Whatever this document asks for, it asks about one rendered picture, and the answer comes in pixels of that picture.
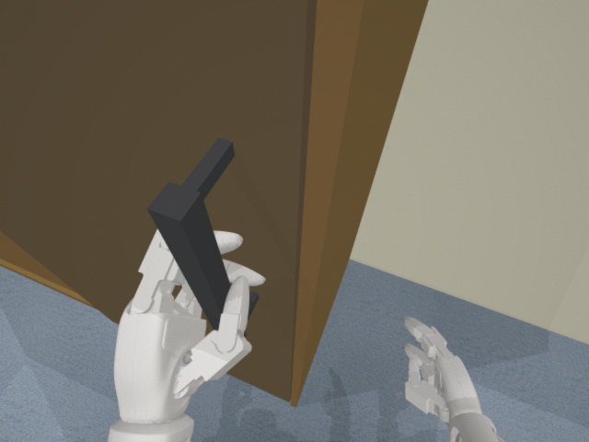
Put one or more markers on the handle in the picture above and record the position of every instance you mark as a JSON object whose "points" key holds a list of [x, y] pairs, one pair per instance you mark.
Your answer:
{"points": [[181, 217]]}

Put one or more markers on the right robot hand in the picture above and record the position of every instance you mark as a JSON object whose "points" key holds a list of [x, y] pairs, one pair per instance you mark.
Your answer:
{"points": [[443, 372]]}

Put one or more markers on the robot left forearm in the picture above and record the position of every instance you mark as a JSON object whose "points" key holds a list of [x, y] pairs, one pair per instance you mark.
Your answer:
{"points": [[176, 430]]}

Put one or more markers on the wardrobe door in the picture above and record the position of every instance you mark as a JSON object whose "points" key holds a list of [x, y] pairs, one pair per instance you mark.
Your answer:
{"points": [[103, 102], [11, 252]]}

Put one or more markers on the robot right forearm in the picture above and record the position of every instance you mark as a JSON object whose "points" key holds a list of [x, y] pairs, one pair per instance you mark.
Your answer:
{"points": [[472, 427]]}

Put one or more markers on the left robot hand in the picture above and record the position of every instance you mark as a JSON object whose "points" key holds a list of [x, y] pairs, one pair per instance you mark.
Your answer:
{"points": [[152, 383]]}

